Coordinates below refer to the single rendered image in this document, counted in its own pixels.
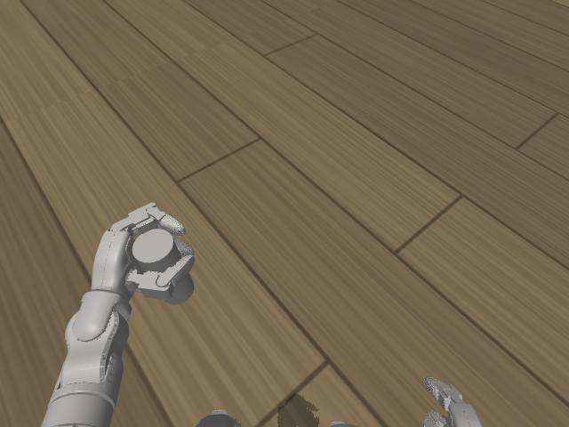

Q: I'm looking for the left robot arm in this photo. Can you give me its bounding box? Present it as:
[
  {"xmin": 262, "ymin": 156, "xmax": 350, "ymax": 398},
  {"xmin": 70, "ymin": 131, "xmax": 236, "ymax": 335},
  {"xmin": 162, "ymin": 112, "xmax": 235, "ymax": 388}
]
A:
[{"xmin": 41, "ymin": 290, "xmax": 132, "ymax": 427}]

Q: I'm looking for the right robot hand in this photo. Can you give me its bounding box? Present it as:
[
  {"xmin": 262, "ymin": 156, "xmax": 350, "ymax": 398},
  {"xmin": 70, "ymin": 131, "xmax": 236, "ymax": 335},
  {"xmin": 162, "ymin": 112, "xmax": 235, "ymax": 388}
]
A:
[{"xmin": 424, "ymin": 377, "xmax": 483, "ymax": 427}]

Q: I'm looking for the left robot hand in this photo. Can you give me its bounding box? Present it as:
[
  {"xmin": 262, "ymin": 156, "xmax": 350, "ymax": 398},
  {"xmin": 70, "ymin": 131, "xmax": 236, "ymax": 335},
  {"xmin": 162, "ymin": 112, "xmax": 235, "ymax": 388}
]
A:
[{"xmin": 91, "ymin": 202, "xmax": 195, "ymax": 302}]

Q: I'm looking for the can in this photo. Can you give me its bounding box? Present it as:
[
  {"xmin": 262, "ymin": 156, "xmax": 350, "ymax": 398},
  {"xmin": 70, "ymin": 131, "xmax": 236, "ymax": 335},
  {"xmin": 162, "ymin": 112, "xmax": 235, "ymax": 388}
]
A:
[{"xmin": 132, "ymin": 229, "xmax": 194, "ymax": 305}]

